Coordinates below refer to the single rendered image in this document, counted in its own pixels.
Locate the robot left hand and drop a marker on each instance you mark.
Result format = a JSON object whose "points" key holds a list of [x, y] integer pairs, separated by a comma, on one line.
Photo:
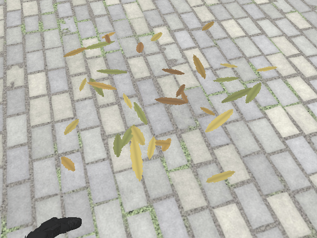
{"points": [[55, 226]]}

